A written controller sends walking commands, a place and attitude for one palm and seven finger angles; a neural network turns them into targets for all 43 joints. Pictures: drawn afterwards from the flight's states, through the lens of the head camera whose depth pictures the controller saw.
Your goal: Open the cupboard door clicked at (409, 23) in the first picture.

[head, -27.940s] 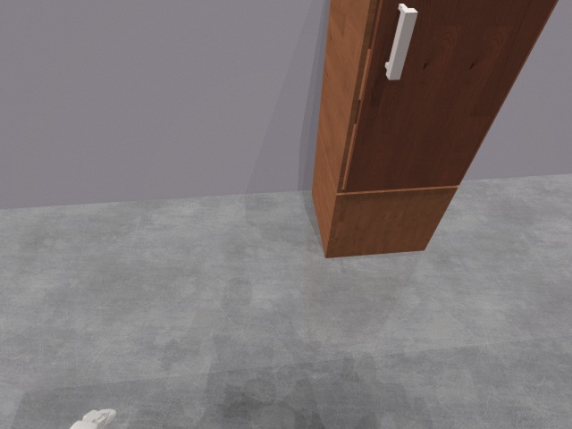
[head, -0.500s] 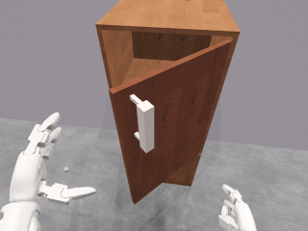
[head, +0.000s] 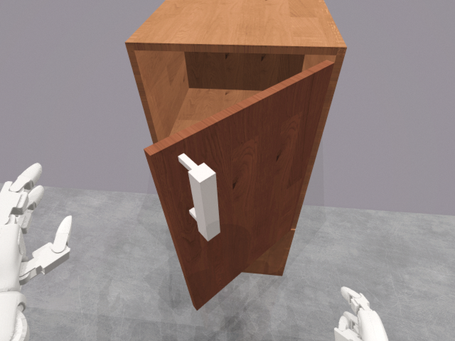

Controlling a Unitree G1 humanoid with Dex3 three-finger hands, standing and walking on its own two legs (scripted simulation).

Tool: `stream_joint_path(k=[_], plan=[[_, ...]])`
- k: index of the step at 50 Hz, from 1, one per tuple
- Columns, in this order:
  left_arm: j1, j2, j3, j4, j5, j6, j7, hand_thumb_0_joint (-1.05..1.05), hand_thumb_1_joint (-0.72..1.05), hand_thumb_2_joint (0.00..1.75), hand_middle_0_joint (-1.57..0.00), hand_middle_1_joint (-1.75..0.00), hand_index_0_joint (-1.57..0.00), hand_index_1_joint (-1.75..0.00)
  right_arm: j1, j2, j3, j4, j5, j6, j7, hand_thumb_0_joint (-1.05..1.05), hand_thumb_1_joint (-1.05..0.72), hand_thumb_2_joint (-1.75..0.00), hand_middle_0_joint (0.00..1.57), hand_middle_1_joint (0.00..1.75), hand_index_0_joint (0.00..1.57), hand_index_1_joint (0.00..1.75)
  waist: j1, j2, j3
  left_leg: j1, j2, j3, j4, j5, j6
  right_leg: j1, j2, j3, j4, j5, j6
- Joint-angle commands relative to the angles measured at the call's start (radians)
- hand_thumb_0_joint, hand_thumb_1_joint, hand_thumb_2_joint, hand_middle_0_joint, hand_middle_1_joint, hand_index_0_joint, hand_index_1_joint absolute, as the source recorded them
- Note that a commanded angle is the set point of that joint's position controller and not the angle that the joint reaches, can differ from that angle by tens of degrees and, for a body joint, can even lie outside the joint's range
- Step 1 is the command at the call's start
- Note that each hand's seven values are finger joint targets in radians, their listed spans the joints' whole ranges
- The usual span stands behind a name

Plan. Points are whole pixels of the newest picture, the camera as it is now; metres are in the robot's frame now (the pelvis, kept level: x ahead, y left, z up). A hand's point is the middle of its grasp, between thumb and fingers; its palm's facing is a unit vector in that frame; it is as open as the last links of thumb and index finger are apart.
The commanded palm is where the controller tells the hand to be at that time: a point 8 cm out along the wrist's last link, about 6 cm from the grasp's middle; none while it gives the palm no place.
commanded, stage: draw the hand back to the body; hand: left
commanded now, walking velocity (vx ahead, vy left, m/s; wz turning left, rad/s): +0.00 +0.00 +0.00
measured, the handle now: (197, 197) +0.29 +0.09 +0.15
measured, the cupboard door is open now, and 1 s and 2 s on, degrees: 46 46 46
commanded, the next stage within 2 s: step back with the hand held close in 0.38 s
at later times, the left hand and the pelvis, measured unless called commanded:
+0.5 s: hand (70, 237) +0.20 +0.25 +0.15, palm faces +0.44 -0.80 -0.40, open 7.4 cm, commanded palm +0.15 +0.29 +0.17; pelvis +0.01 -0.01 +0.00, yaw +0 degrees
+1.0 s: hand (16, 282) +0.14 +0.28 +0.15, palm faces +0.35 -0.79 -0.50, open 7.4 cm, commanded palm +0.07 +0.32 +0.17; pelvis -0.07 +0.02 -0.01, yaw +0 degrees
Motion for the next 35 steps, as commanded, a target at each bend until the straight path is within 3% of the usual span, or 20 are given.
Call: stream_joint_path(k=[1,4,7,12,14,16,20,24,25,26,27,28,29,31,33,35], plan=[[-0.095,0.179,0.129,-0.188,-0.009,-0.057,0.018,0.0,0.9,0.9,-0.2,-0.3,-0.2,-0.3,-0.127,-0.104,-0.042,-0.167,0.004,-0.047,-0.008,0.0,-0.9,-0.9,0.2,0.3,0.2,0.3,-0.002,0.015,-0.085,0.163,-0.009,-0.008,-0.03,0.233,0.022,-0.158,0.03,-0.024,-0.068,0.298,-0.024],[-0.093,0.166,0.108,-0.191,-0.011,-0.054,0.014,0.0,0.9,0.9,-0.2,-0.3,-0.2,-0.3,-0.13,-0.106,-0.044,-0.171,0.005,-0.042,-0.008,0.0,-0.9,-0.9,0.2,0.3,0.2,0.3,-0.003,0.017,-0.089,0.171,-0.011,-0.003,-0.027,0.248,0.026,-0.157,0.028,-0.023,-0.069,0.319,-0.021],[-0.095,0.184,0.124,-0.197,-0.01,-0.055,0.016,0.0,0.9,0.9,-0.2,-0.3,-0.2,-0.3,-0.129,-0.106,-0.045,-0.171,0.001,-0.041,-0.007,0.0,-0.9,-0.9,0.2,0.3,0.2,0.3,0.0,-0.013,-0.101,0.172,-0.014,-0.001,-0.023,0.257,0.028,-0.152,0.029,-0.023,-0.068,0.339,-0.019],[-0.094,0.19,0.134,-0.211,-0.011,-0.055,0.013,0.0,0.9,0.9,-0.2,-0.3,-0.2,-0.3,-0.131,-0.101,-0.045,-0.173,0.002,-0.032,-0.008,0.0,-0.9,-0.9,0.2,0.3,0.2,0.3,0.002,0.005,-0.115,0.178,-0.016,0.004,-0.015,0.283,0.028,-0.14,0.026,-0.02,-0.065,0.381,-0.018],[-0.083,0.191,0.14,-0.197,-0.012,-0.054,0.013,0.0,0.9,0.9,-0.2,-0.3,-0.2,-0.3,-0.13,-0.1,-0.045,-0.172,0.001,-0.028,-0.009,0.0,-0.9,-0.9,0.2,0.3,0.2,0.3,0.003,-0.016,-0.105,0.169,-0.017,0.004,-0.014,0.289,0.029,-0.136,0.026,-0.022,-0.063,0.4,-0.018],[-0.087,0.195,0.142,-0.205,-0.011,-0.054,0.012,0.0,0.9,0.9,-0.2,-0.3,-0.2,-0.3,-0.13,-0.099,-0.045,-0.174,0.001,-0.027,-0.009,0.0,-0.9,-0.9,0.2,0.3,0.2,0.3,0.003,0.007,-0.119,0.178,-0.018,0.009,-0.012,0.291,0.029,-0.135,0.025,-0.022,-0.062,0.403,-0.016],[-0.084,0.185,0.133,-0.174,-0.015,-0.05,0.009,0.0,0.9,0.9,-0.2,-0.3,-0.2,-0.3,-0.133,-0.101,-0.045,-0.173,0.002,-0.022,-0.01,0.0,-0.9,-0.9,0.2,0.3,0.2,0.3,0.002,-0.025,-0.094,0.167,-0.016,0.008,-0.017,0.268,0.032,-0.147,0.025,-0.02,-0.07,0.386,-0.013],[-0.099,0.193,0.138,-0.184,-0.013,-0.055,0.008,0.0,0.9,0.9,-0.2,-0.3,-0.2,-0.3,-0.135,-0.102,-0.047,-0.171,0.001,-0.024,-0.012,0.0,-0.9,-0.9,0.2,0.3,0.2,0.3,0.003,-0.009,-0.102,0.172,-0.017,0.011,-0.016,0.269,0.034,-0.142,0.022,-0.016,-0.071,0.392,-0.013],[-0.144,0.211,0.136,-0.3,-0.012,-0.068,0.009,0.0,0.9,0.9,-0.2,-0.3,-0.2,-0.3,-0.145,-0.099,-0.044,-0.186,0.002,-0.033,-0.01,0.0,-0.9,-0.9,0.2,0.3,0.2,0.3,0.006,0.029,-0.149,0.191,-0.02,0.006,-0.008,0.289,0.034,-0.125,0.02,-0.013,-0.064,0.413,-0.015],[-0.157,0.346,0.265,-0.323,-0.012,-0.102,0.012,0.0,0.9,0.9,-0.2,-0.3,-0.2,-0.3,-0.124,-0.116,-0.042,-0.2,0.007,-0.006,-0.007,0.0,-0.9,-0.9,0.2,0.3,0.2,0.3,-0.037,-0.014,-0.045,0.135,0.01,-0.013,0.057,0.334,0.052,-0.236,-0.026,0.027,-0.098,0.52,0.0],[-0.035,0.258,0.204,-0.224,-0.01,-0.092,-0.002,0.0,0.9,0.9,-0.2,-0.3,-0.2,-0.3,-0.132,-0.1,-0.04,-0.177,0.004,0.019,-0.003,0.0,-0.9,-0.9,0.2,0.3,0.2,0.3,-0.041,-0.083,-0.067,0.115,0.008,-0.015,0.087,0.361,0.052,-0.211,-0.043,0.014,-0.074,0.597,0.009],[-0.007,0.259,0.204,-0.238,-0.006,-0.093,-0.008,0.0,0.9,0.9,-0.2,-0.3,-0.2,-0.3,-0.127,-0.107,-0.048,-0.196,0.008,0.035,-0.001,0.0,-0.9,-0.9,0.2,0.3,0.2,0.3,-0.038,-0.094,-0.091,0.107,0.008,-0.01,0.099,0.399,0.05,-0.188,-0.05,0.006,-0.05,0.68,0.014],[0.047,0.219,0.176,-0.217,-0.008,-0.083,-0.013,0.0,0.9,0.9,-0.2,-0.3,-0.2,-0.3,-0.126,-0.105,-0.051,-0.207,0.01,0.05,-0.001,0.0,-0.9,-0.9,0.2,0.3,0.2,0.3,-0.043,-0.088,-0.113,0.103,0.011,0.001,0.113,0.43,0.05,-0.179,-0.053,0.005,-0.028,0.728,0.023],[0.09,0.215,0.174,-0.237,-0.007,-0.077,-0.012,0.0,0.9,0.9,-0.2,-0.3,-0.2,-0.3,-0.111,-0.113,-0.06,-0.232,0.016,0.072,0.001,0.0,-0.9,-0.9,0.2,0.3,0.2,0.3,-0.044,-0.048,-0.167,0.103,0.025,0.001,0.113,0.466,0.046,-0.172,-0.053,0.004,0.003,0.697,0.025],[0.1,0.236,0.187,-0.255,-0.009,-0.073,-0.003,0.0,0.9,0.9,-0.2,-0.3,-0.2,-0.3,-0.108,-0.116,-0.065,-0.239,0.021,0.087,-0.004,0.0,-0.9,-0.9,0.2,0.3,0.2,0.3,-0.045,-0.01,-0.179,0.105,0.04,-0.006,0.108,0.487,0.043,-0.188,-0.053,0.005,0.014,0.642,0.022],[0.106,0.245,0.198,-0.268,-0.011,-0.069,0.005,0.0,0.9,0.9,-0.2,-0.3,-0.2,-0.3,-0.105,-0.11,-0.067,-0.257,0.026,0.095,-0.007,0.0,-0.9,-0.9,0.2,0.3,0.2,0.3,-0.048,-0.043,-0.189,0.102,0.049,-0.008,0.112,0.493,0.038,-0.205,-0.046,0.011,0.023,0.619,0.019]])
